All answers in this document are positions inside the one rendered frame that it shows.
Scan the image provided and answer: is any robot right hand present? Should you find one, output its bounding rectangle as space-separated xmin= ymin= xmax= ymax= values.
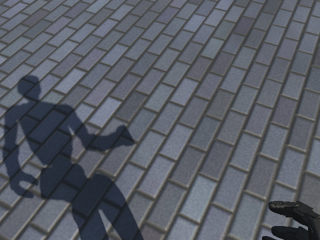
xmin=262 ymin=201 xmax=320 ymax=240

